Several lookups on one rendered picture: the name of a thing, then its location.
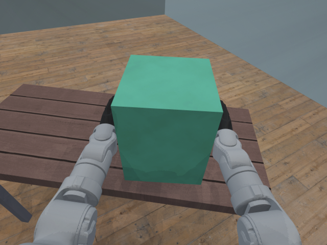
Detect left robot hand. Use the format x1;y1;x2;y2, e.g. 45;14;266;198
100;96;114;126

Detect table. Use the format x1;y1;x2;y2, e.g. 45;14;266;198
0;84;272;223

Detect robot right upper arm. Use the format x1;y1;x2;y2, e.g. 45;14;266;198
237;210;301;245

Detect carton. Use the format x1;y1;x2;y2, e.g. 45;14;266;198
111;55;223;185

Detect left robot forearm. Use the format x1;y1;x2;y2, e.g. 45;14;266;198
34;124;118;239

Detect robot left upper arm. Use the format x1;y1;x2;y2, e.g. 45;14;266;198
19;200;98;245

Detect right robot hand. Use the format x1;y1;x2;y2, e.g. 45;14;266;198
218;100;232;131

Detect right robot forearm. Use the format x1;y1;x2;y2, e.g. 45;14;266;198
212;129;302;245

